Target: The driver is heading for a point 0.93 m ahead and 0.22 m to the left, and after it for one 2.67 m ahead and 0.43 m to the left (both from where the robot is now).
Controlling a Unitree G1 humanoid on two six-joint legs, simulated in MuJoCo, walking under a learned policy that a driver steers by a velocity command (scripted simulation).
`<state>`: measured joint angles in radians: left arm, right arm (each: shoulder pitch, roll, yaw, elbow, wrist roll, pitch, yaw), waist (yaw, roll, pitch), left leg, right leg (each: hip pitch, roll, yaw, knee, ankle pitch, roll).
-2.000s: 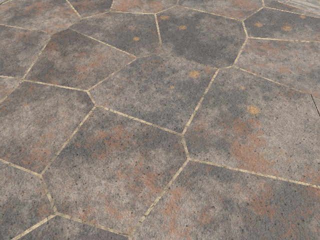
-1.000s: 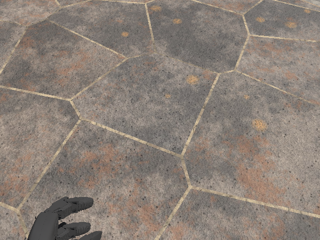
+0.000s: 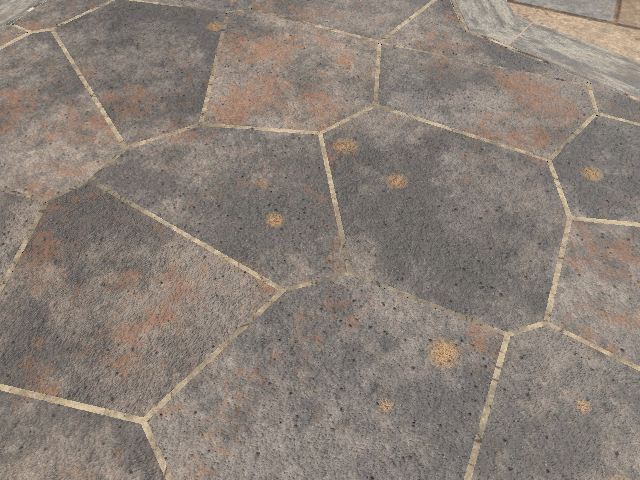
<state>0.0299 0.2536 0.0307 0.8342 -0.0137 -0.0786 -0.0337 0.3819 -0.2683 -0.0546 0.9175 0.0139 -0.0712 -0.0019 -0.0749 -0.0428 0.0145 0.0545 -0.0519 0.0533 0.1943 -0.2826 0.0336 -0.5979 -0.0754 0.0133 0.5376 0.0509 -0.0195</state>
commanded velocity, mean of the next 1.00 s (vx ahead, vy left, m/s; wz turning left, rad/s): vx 0.50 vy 0.00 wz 0.06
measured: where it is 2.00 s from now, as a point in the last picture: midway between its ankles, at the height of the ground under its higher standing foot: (238, 235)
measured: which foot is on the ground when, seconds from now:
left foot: down 0.00-0.10, up 0.12-0.60, down 0.62-1.00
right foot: up 0.00-0.06, down 0.08-0.64, up 0.66-1.00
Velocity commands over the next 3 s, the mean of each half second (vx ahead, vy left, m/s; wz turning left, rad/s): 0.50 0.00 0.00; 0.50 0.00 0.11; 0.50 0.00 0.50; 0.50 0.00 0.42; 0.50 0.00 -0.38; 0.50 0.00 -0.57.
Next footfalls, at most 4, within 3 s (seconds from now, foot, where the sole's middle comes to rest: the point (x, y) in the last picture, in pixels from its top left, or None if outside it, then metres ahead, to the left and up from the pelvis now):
0.08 right None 0.23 -0.13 -0.78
0.62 left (258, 459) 0.53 0.11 -0.78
1.12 right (352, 331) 0.82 -0.12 -0.78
1.66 left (213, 277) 1.00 0.22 -0.78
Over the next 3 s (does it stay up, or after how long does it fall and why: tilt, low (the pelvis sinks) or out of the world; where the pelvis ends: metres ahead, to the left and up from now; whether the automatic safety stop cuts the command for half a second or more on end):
stays up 1.59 0.40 0.00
